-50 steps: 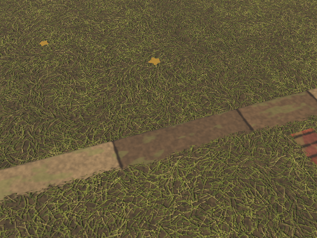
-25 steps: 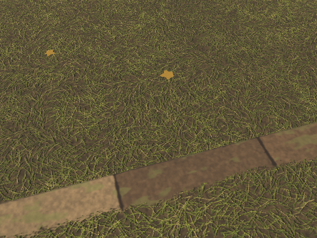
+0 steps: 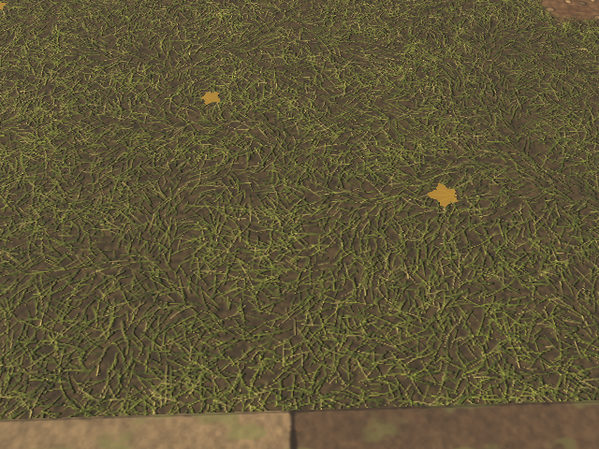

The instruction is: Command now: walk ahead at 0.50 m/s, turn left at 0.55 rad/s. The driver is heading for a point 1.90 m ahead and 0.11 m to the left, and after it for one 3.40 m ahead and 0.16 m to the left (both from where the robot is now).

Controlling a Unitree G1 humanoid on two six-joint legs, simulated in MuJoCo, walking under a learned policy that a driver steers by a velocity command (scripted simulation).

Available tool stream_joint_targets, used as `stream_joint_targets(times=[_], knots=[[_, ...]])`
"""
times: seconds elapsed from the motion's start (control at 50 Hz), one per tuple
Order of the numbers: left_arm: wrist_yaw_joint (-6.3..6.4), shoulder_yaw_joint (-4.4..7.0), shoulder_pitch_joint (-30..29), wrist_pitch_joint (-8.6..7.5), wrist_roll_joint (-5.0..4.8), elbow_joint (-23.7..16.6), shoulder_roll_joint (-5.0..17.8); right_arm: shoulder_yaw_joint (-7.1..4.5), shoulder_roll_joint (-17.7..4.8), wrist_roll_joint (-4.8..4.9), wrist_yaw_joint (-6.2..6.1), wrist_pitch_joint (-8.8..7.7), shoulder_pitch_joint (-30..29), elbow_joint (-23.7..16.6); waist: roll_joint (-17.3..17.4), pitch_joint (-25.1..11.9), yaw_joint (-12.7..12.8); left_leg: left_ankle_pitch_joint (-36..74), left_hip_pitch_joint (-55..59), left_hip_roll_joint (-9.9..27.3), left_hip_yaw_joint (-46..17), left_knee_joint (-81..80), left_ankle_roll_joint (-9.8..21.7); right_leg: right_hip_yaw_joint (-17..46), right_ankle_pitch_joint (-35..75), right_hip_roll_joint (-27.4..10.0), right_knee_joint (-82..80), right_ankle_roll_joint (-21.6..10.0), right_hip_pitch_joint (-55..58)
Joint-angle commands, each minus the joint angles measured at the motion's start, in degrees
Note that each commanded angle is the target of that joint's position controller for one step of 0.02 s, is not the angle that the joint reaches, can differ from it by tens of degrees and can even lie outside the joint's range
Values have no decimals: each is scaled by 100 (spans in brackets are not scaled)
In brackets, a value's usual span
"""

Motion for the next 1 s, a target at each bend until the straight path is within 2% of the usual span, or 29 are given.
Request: stream_joint_targets(times=[0.02, 0.06, 0.1, 0.14, 0.2, 0.24, 0.3, 0.34, 0.36, 0.38, 0.4, 0.42, 0.44, 0.46, 0.48, 0.5, 0.54, 0.6, 0.66, 0.7, 0.74, 0.76, 0.84, 0.9, 0.92, 0.94, 0.96, 0.98, 1.0], knots=[[12, 212, -100, -101, 59, -538, 726, -99, -515, -68, -54, -81, 266, -396, -50, -719, 68, 1240, 1802, 1543, -2310, -1717, 1102, 439, 491, -509, -298, 0, -1645], [32, 220, -70, 44, 147, -635, 581, -127, -655, -19, -110, -95, 336, -414, 27, -597, 171, 1621, 1334, 1417, -2049, -1862, 1147, 328, 644, -504, -813, 209, -1486], [74, 206, -458, 106, 208, -819, 499, -182, -847, 6, -201, -96, 572, -393, 94, -445, 93, 1799, 1126, 1296, -1811, -1930, 1116, 234, 1172, -419, -1549, 398, -1636], [83, 177, -955, 100, 210, -988, 424, -202, -904, 22, -276, -61, 779, -377, 210, -341, -72, 1613, 1037, 1113, -1651, -1894, 951, 205, 1927, -263, -2491, 471, -1632], [27, 126, -1498, 50, 158, -1185, 315, -209, -900, 40, -306, -15, 991, -350, 455, -289, -301, 1022, 932, 934, -1590, -1781, 670, 149, 2842, 22, -3693, 414, -1233], [-21, 141, -1794, 10, 118, -1362, 393, -217, -923, 57, -305, -4, 1143, -301, 534, -271, -406, 825, 1026, 999, -1803, -1684, 589, 178, 3029, 142, -4064, 350, -1037], [-103, 195, -1735, -78, 92, -1439, 585, -205, -834, 50, -339, 39, 1258, -264, 642, -345, -359, 795, 1577, 1246, -2146, -1235, 552, 284, 2710, 156, -4374, 227, -873], [-139, 234, -1434, -142, 92, -1383, 692, -201, -807, 19, -371, 79, 1237, -255, 786, -363, -202, 1181, 1906, 1411, -2337, -927, 509, 231, 2176, 142, -4460, 39, -620], [-129, 293, -988, -173, 119, -1260, 787, -177, -752, 16, -364, 93, 1161, -286, 805, -528, 30, 1749, 1965, 1253, -2276, -542, 417, 94, 2119, 230, -4675, -118, -59], [-111, 366, -315, -202, 198, -1137, 985, -97, -572, -18, -332, 85, 1079, -367, 646, -1090, 340, 1892, 1707, 965, -2044, 402, 255, 373, 2207, -132, -4557, -404, 1056], [-97, 460, 516, -194, 236, -1061, 1364, -2, -353, -116, -331, 57, 1412, -455, -241, -1932, 472, 487, 619, 423, -1560, 2051, -17, 1628, 2196, -1120, -4362, -926, 2745], [-159, 549, 1001, -105, 166, -746, 1547, 59, -169, 101, -308, -6, 2262, -399, -2162, -2351, 209, -2316, -1312, -163, -1141, 3688, -366, 4135, 693, -2014, -5146, -1762, 4112], [-179, 405, 899, -87, 9, -830, 973, -27, -737, 162, -318, -27, 1897, -314, -1331, -1743, 407, -2229, -2007, 171, -1459, 4261, -337, 4293, -421, -1925, -5452, -1563, 3813], [-162, 325, 549, -47, 21, -900, 706, -80, -959, 131, -317, -17, 1161, -443, -651, -1019, 498, -1676, -2164, 372, -1314, 4354, -331, 3419, -217, -1726, -5504, -1313, 3054], [-167, 269, 243, -8, 98, -963, 653, -69, -905, 43, -326, -7, 778, -543, -206, -625, 373, -1294, -1959, 589, -1095, 4164, -335, 2784, 515, -1517, -5619, -1223, 2262], [-171, 236, 61, 9, 140, -955, 574, -77, -817, -32, -315, -23, 612, -619, -174, -409, 228, -1023, -1805, 793, -1023, 3818, -333, 2387, 1090, -1338, -5737, -1223, 1751], [-165, 191, 19, -5, 152, -901, 473, -59, -608, -4, -283, -16, 738, -625, -470, -437, 32, -844, -1366, 1030, -876, 3250, -336, 1826, 1659, -1042, -5963, -1163, 1343], [-135, 254, 214, -15, 61, -786, 746, 8, -421, -42, -274, -10, 438, -784, -443, -363, 70, -534, -1493, 1157, -679, 2346, -443, 1441, 2239, -1061, -6261, -1313, 1251], [-85, 304, 339, 64, 25, -698, 938, 86, -270, -39, -231, -51, -57, -918, -367, -364, 206, 416, -1289, 1110, -506, 1271, -525, 872, 2626, -878, -6347, -1188, 1228], [-81, 296, 476, 63, 17, -641, 960, 64, -340, -24, -188, -83, -202, -912, -334, -423, 259, 1157, -1087, 1056, -454, 1033, -537, 602, 2917, -824, -6229, -1115, 1265], [-50, 245, 813, 80, -48, -485, 809, 46, -390, 20, -135, -142, -600, -1028, -346, -233, 411, 1747, -1442, 1090, -580, 538, -504, 549, 2686, -803, -6006, -1037, 1667], [-44, 241, 917, 100, -50, -451, 824, 68, -350, 18, -97, -172, -820, -1088, -346, -155, 508, 1831, -1457, 1037, -522, 310, -483, 569, 2552, -838, -5915, -1019, 1731], [33, 286, 1137, 241, -37, -369, 998, 103, -331, 52, 90, -214, -1396, -1279, -339, 67, 658, 1829, -1206, 914, -539, -456, -414, 720, 1958, -1020, -5372, -860, 1836], [58, 352, 1146, 339, -28, -347, 1130, 64, -487, 115, 113, -182, -1214, -1221, -364, 83, 525, 1054, -844, 884, -537, -647, -317, 869, 2384, -1163, -4789, -753, 2006], [46, 363, 1099, 364, -29, -349, 1173, 10, -600, 95, 89, -200, -854, -1117, -254, -106, 304, 904, -343, 806, -450, -793, -196, 777, 2965, -1070, -4245, -693, 2022], [27, 344, 1046, 376, -23, -367, 1146, -93, -783, 40, 46, -218, -143, -877, -57, -582, -63, 1157, 691, 657, -224, -949, -44, 554, 3496, -813, -3365, -576, 1844], [3, 256, 994, 346, 41, -435, 889, -171, -993, -47, -5, -219, 763, -637, 66, -1200, -487, 1555, 2359, 1003, -407, -423, 140, 358, 2759, -516, -2026, -381, 769], [-39, 47, 1487, 263, 278, -510, 160, -205, -1397, -136, -62, -165, 1365, -513, 1552, -2012, -313, 3003, 4114, 2155, -1671, 472, 424, 19, -1206, -14, 111, -87, -907], [-86, -7, 2067, 72, -6, -512, 281, -228, -1543, -88, -29, -79, 1838, -442, 2079, -2745, -393, 2343, 5223, 2929, -3773, -46, 1394, 498, -1783, 475, 1351, 104, -2363]])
